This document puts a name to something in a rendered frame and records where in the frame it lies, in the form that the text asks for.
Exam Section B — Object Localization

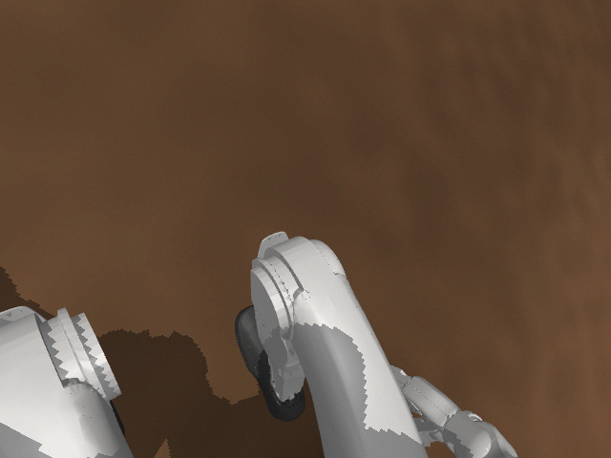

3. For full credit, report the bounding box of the right robot arm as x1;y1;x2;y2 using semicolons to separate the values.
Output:
442;410;518;458

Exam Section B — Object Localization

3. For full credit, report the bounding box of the left robot foot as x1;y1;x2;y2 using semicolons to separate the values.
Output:
109;400;125;438

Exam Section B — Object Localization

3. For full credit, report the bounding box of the right robot hand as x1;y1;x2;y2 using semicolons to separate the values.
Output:
390;365;462;447

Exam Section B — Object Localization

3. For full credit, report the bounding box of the right robot foot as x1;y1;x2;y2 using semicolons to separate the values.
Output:
235;305;306;422

